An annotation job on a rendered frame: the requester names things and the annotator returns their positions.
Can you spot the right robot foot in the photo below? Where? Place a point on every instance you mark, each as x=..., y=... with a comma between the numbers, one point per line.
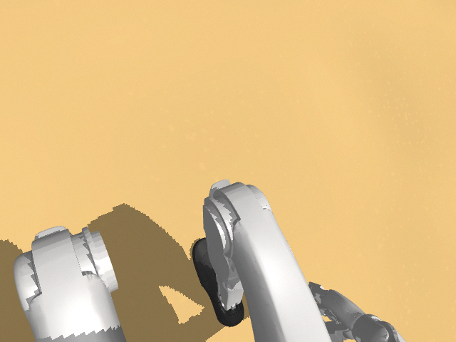
x=208, y=280

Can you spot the right robot arm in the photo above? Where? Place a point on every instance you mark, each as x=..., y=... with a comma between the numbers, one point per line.
x=369, y=328

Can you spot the right robot hand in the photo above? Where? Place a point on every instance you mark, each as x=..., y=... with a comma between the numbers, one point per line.
x=343, y=312

